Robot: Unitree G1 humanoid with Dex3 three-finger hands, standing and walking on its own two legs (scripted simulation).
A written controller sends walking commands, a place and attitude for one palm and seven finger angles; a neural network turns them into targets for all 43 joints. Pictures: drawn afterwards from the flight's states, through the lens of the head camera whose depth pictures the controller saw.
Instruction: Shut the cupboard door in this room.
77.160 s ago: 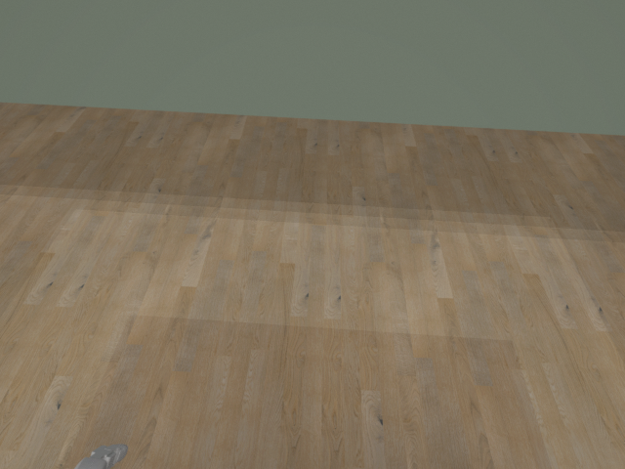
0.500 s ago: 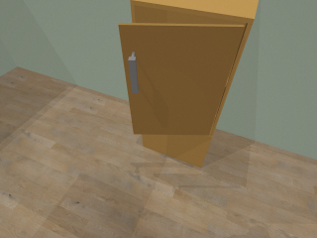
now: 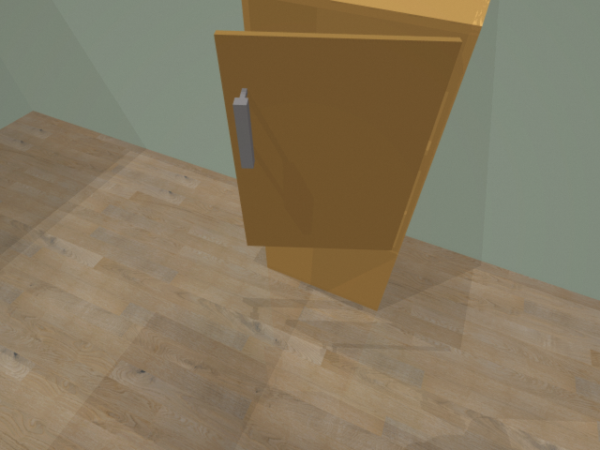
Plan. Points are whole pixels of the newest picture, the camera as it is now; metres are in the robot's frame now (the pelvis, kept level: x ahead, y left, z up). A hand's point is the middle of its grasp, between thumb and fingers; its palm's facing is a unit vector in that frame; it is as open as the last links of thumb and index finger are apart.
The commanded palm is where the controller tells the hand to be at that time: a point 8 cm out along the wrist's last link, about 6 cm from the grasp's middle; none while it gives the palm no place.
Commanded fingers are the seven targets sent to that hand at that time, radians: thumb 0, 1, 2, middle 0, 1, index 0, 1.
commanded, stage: look again from close up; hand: left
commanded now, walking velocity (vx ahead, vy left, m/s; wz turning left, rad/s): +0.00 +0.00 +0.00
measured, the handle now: (246, 129) +0.68 +0.14 +0.05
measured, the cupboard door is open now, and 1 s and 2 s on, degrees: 23 23 23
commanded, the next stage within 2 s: shuffle to correct the standing spot in 0.48 s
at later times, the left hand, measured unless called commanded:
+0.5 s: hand out of the picture -0.01 +0.15 -0.17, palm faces +0.04 -0.98 -0.17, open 7.3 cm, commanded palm none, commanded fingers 0.00 0.90 0.90 -0.20 -0.30 -0.20 -0.30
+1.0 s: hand out of the picture +0.03 +0.17 -0.19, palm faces +0.03 -0.99 -0.12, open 7.4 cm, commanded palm none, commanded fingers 0.00 0.90 0.90 -0.20 -0.30 -0.20 -0.30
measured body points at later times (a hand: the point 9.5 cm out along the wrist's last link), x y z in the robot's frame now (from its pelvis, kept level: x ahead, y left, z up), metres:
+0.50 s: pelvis +0.02 -0.01 +0.00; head +0.04 -0.01 +0.45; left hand -0.01 +0.20 -0.16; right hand +0.01 -0.22 -0.16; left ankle +0.05 +0.12 -0.74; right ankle -0.05 -0.09 -0.74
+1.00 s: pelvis +0.10 +0.01 -0.02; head +0.12 +0.04 +0.43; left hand +0.03 +0.22 -0.18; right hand +0.08 -0.21 -0.16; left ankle +0.06 +0.11 -0.74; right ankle -0.02 -0.08 -0.68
